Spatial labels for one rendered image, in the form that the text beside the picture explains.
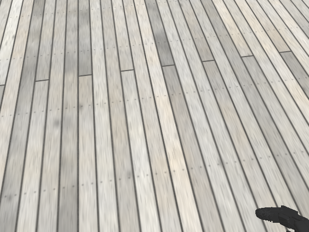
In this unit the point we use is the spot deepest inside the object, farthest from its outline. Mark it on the right robot hand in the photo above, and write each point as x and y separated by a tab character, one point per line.
285	216

